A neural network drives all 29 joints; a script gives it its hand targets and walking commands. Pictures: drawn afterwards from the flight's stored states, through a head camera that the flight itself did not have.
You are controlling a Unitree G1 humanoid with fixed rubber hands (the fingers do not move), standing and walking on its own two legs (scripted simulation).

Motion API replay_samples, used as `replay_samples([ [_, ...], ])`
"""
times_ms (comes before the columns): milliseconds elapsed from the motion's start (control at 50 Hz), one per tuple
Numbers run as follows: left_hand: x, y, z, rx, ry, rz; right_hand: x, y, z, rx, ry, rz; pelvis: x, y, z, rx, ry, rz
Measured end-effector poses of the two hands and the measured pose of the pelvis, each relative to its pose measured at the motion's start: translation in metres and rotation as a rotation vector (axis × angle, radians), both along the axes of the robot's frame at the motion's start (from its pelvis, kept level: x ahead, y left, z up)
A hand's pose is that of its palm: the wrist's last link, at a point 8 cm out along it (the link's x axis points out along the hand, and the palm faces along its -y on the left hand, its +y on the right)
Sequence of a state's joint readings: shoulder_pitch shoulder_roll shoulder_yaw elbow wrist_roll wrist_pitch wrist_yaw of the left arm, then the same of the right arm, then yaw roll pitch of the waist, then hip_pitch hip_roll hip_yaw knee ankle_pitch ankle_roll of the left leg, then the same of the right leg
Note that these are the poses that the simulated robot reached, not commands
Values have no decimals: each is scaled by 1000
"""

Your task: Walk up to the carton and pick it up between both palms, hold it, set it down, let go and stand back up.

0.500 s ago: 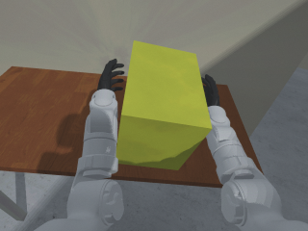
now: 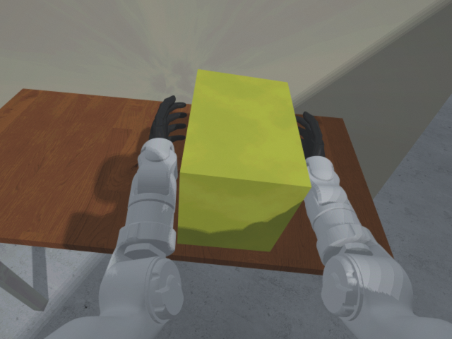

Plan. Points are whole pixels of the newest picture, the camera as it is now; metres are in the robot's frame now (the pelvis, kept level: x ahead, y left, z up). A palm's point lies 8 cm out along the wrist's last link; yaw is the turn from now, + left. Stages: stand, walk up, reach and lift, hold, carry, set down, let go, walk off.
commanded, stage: set down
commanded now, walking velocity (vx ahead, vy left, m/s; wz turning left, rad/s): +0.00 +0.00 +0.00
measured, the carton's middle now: (233, 160) +0.42 +0.01 +0.09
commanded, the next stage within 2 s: none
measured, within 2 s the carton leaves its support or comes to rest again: rests again in 1.22 s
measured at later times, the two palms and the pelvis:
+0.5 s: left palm (167, 150) +0.41 +0.14 +0.12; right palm (308, 160) +0.42 -0.13 +0.10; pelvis +0.01 +0.00 +0.00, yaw -1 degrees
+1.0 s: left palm (168, 160) +0.41 +0.14 +0.09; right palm (306, 168) +0.42 -0.13 +0.08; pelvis +0.01 +0.00 +0.00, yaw -1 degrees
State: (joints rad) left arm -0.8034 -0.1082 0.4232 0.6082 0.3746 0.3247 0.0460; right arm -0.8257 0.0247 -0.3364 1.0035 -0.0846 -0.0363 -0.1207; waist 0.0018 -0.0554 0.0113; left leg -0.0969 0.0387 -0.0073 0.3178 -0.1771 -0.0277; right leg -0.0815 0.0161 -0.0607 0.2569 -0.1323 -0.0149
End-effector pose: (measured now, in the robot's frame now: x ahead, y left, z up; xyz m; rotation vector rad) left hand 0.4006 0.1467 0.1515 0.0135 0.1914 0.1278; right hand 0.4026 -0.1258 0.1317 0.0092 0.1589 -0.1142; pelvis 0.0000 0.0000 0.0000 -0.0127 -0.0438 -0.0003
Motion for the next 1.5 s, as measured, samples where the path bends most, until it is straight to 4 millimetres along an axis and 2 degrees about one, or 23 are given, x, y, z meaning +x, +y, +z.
replay_samples([
  [640,13,-5,-41,-13,60,29,17,-5,-34,-13,56,30,10,-2,0,2,95,-18],
  [1260,6,-5,-68,-16,85,30,10,-6,-55,-31,76,39,6,0,-1,5,135,-27],
  [1500,4,-4,-75,-11,73,32,11,-5,-57,-39,62,48,8,0,-1,5,135,-26],
])
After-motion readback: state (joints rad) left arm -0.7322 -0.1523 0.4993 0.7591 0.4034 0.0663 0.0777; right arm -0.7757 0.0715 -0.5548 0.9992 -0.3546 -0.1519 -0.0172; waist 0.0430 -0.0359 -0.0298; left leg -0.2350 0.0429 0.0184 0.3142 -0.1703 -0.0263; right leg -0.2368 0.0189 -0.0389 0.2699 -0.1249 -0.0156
